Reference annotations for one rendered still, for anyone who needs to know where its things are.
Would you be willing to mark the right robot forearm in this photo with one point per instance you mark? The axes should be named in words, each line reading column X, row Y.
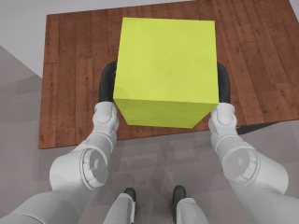
column 224, row 138

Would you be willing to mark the left robot forearm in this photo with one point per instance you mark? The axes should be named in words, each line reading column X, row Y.
column 105, row 125

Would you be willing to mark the carton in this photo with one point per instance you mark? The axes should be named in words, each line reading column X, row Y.
column 167, row 73

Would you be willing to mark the robot left thigh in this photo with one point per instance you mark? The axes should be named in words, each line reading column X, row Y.
column 122, row 211

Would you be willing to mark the table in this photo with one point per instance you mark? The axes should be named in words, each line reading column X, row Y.
column 257, row 41

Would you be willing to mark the right robot hand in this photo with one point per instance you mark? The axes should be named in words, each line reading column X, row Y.
column 224, row 87

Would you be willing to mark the robot left upper arm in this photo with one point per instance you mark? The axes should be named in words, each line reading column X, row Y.
column 75, row 178

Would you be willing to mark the robot right upper arm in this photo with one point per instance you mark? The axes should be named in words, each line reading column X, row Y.
column 259, row 183

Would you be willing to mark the left robot shin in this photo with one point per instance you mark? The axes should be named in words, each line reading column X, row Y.
column 124, row 195

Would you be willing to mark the left robot hand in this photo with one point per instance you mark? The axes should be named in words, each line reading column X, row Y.
column 107, row 83

